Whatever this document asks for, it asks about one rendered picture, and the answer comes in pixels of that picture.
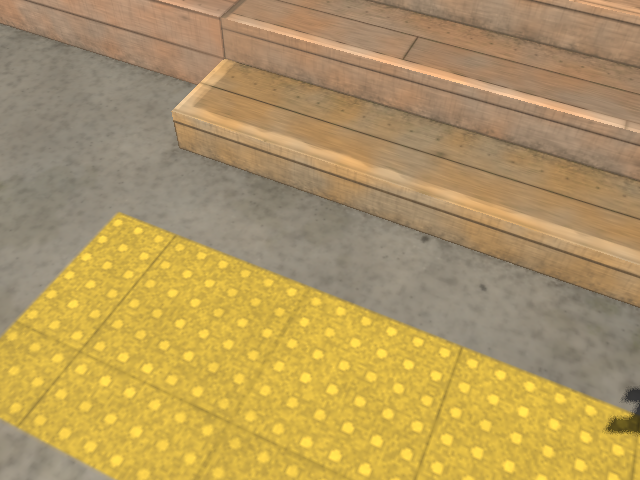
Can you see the stairs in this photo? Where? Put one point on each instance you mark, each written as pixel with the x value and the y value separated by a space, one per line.
pixel 508 127

